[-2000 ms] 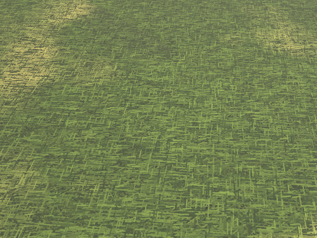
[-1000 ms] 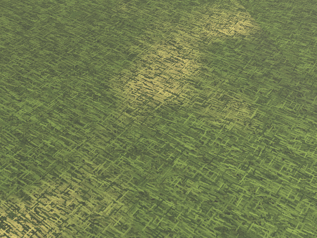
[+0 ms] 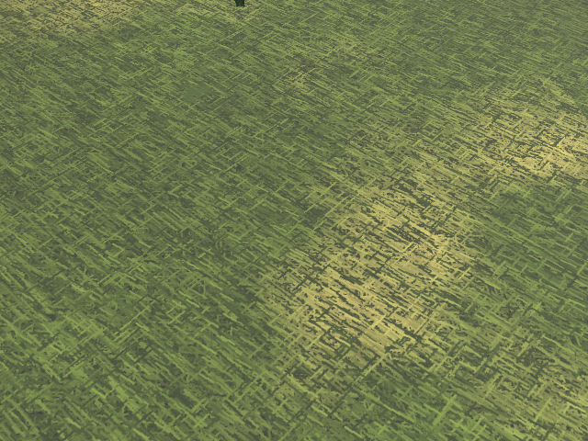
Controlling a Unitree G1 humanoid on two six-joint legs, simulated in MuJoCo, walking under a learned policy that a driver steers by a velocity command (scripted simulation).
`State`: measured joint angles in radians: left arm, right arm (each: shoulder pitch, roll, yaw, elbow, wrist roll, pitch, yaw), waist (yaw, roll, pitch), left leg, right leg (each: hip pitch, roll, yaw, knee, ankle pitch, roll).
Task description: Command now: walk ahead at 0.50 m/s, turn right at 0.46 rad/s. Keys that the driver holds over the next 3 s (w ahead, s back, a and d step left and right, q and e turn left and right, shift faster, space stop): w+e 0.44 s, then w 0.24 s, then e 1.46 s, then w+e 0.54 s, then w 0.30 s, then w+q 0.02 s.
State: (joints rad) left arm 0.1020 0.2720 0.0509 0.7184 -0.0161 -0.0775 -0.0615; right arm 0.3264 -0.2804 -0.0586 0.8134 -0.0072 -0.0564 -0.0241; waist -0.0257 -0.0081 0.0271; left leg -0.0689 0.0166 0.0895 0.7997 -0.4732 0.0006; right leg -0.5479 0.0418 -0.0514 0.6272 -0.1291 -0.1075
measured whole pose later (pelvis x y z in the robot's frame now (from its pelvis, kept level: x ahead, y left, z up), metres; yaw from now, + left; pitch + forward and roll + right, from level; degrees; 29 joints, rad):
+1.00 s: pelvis +0.49 -0.09 +0.01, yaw -29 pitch +3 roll +1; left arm 0.10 0.29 0.05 0.60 0.00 -0.03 -0.03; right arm 0.24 -0.31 -0.04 0.78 0.00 -0.05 -0.01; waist -0.03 0.00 0.05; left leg -0.39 0.00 -0.02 1.13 -0.54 -0.04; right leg -0.50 0.05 0.03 0.56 -0.11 -0.06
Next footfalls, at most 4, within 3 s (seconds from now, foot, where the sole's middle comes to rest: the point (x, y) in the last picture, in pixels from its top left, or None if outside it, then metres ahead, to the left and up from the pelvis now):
0.44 left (264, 439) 0.45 0.08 -0.75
0.90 right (403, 375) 0.58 -0.23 -0.75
1.36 left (318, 333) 0.69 -0.04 -0.75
1.78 right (396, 426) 0.47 -0.20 -0.75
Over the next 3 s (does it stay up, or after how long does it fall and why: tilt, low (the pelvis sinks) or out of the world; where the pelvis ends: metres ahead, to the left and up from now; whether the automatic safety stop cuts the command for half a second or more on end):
stays up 0.48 -0.42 0.03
